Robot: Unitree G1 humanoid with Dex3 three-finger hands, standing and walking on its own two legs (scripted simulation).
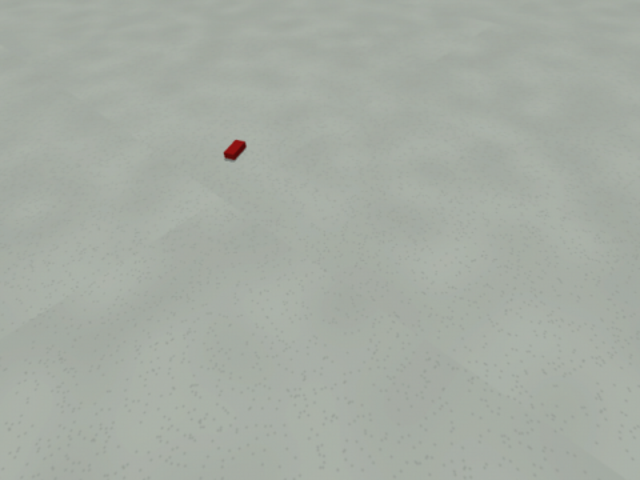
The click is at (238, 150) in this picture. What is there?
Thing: flat box
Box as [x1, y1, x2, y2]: [224, 140, 245, 159]
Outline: 245,143 243,141 235,140 224,151 225,157 234,159 245,147
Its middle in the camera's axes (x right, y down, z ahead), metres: -0.46 -0.49 +2.16
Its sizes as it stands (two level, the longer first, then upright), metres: 0.131 0.062 0.035
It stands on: the floor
